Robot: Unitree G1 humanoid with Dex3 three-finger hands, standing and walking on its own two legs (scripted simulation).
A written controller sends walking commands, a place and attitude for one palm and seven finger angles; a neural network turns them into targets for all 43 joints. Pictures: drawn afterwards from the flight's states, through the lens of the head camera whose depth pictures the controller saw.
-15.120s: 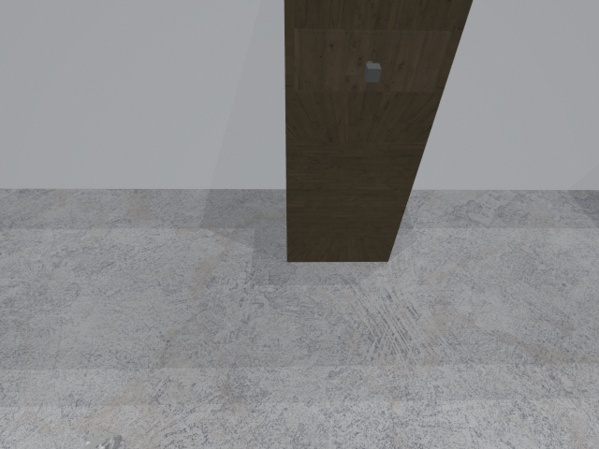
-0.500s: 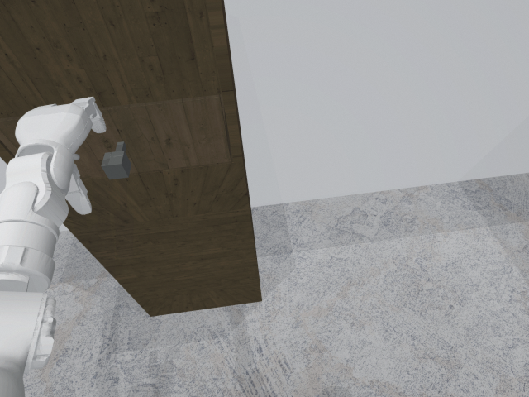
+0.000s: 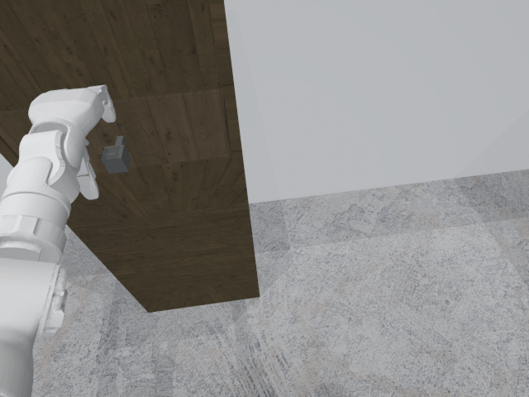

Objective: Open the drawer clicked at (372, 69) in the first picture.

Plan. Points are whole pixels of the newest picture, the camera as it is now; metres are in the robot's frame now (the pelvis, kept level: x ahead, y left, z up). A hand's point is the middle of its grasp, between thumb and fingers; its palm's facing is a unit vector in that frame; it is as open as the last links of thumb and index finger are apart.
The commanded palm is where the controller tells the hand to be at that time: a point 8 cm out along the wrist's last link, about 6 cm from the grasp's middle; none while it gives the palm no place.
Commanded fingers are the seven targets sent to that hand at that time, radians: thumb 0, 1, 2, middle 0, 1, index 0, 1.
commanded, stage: move the hooked fingers above the handle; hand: left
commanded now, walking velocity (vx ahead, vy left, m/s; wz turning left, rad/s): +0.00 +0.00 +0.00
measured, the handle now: (118, 152) +0.51 +0.27 +0.09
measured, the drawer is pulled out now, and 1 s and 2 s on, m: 0.00 0.00 0.00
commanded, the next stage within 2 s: lower the fingers behind the handle in 1.94 s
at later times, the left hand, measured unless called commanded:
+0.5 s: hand (91, 138) +0.47 +0.27 +0.16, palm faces -0.01 -0.02 -1.00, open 13.6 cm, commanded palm +0.44 +0.28 +0.21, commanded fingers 0.00 -0.50 0.30 -0.30 -1.20 -0.30 -1.20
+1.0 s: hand (98, 127) +0.48 +0.25 +0.17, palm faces +0.07 -0.03 -1.00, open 13.4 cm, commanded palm +0.44 +0.29 +0.21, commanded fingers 0.00 -0.50 0.30 -0.30 -1.20 -0.30 -1.20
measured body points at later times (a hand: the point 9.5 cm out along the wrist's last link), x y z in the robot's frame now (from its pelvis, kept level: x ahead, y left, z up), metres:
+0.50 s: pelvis +0.00 +0.00 +0.00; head +0.03 -0.03 +0.45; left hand +0.46 +0.27 +0.21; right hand +0.07 -0.27 -0.14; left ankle +0.00 +0.08 -0.73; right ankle -0.04 -0.11 -0.73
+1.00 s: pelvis +0.00 +0.00 +0.00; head +0.04 -0.02 +0.45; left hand +0.47 +0.25 +0.22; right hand +0.07 -0.27 -0.14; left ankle +0.00 +0.08 -0.73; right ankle -0.04 -0.11 -0.73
